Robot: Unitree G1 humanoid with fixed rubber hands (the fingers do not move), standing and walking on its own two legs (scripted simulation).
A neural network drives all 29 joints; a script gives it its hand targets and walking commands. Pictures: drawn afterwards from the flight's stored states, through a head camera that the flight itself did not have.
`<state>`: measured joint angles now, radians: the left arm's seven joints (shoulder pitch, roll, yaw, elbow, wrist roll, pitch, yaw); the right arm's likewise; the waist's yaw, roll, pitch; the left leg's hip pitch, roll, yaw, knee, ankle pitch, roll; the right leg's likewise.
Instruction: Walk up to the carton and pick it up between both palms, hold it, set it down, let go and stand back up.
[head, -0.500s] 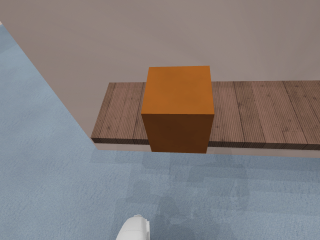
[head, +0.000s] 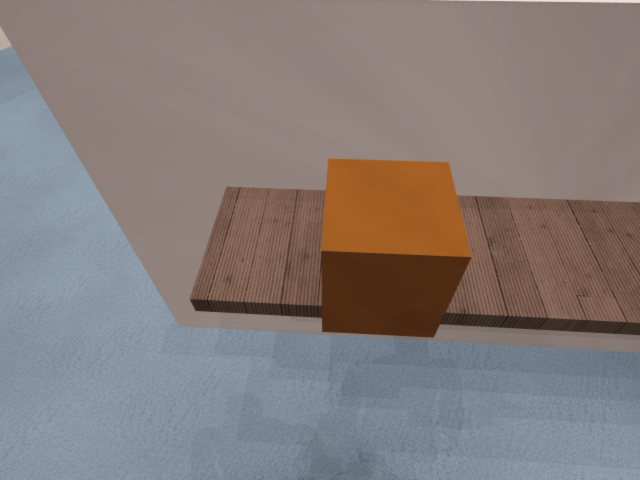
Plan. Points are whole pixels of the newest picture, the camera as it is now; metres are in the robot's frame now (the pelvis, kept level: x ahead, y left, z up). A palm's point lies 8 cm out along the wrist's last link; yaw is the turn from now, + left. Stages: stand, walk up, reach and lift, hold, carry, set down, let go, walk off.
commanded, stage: walk up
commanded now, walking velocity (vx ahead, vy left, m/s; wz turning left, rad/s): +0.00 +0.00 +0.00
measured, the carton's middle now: (382, 250) +0.42 -0.07 +0.01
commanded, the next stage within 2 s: none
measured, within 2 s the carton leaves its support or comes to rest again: neither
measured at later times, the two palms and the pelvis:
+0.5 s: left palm out of the picture -0.03 +0.17 -0.14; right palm out of the picture -0.04 -0.21 -0.14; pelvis +0.01 -0.02 +0.01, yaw +1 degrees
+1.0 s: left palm out of the picture -0.09 +0.08 -0.13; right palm out of the picture -0.05 -0.34 -0.15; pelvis -0.05 -0.11 +0.01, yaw +0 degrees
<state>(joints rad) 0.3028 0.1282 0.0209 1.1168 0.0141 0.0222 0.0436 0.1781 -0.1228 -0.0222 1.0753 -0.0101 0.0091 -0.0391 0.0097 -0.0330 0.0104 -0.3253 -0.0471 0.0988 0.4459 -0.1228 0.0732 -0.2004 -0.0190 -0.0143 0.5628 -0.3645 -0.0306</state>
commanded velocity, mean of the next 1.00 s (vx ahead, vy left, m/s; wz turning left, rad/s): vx -0.02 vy -0.03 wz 0.00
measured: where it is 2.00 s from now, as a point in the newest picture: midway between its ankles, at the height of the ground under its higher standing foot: outside the picture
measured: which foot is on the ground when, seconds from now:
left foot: down 0.00-0.78, up 0.80-1.00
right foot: down 0.00-0.50, up 0.52-0.76, down 0.78-1.00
